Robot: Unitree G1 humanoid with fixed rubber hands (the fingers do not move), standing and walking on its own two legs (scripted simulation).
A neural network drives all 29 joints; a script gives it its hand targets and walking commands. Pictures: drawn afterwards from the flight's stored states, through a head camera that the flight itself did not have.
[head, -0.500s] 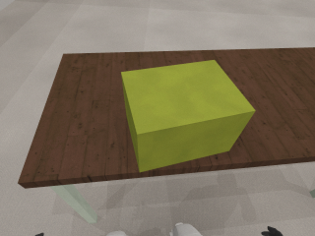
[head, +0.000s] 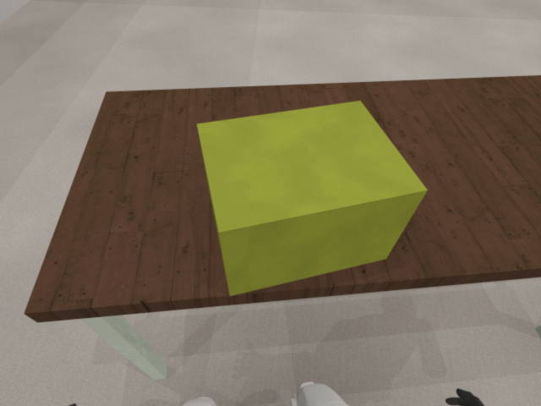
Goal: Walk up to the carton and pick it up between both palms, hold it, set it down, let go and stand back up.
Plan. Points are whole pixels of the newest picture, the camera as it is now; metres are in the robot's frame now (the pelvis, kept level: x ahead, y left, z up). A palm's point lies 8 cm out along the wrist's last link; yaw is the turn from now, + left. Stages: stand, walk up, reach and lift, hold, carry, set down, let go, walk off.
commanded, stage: walk up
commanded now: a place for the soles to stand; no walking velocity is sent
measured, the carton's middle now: (297, 195) +0.43 -0.06 +0.05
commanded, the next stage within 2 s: none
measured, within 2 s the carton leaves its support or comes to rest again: neither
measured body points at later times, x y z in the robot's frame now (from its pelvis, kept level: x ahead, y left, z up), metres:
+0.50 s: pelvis -0.01 -0.04 -0.01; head +0.01 -0.03 +0.44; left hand +0.12 +0.29 -0.11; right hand +0.06 -0.39 -0.09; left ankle +0.02 +0.16 -0.69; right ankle +0.04 -0.17 -0.68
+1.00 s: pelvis -0.04 -0.07 +0.00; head -0.03 -0.06 +0.45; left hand +0.08 +0.23 -0.11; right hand +0.01 -0.41 -0.09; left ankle +0.04 +0.07 -0.69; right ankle +0.05 -0.18 -0.69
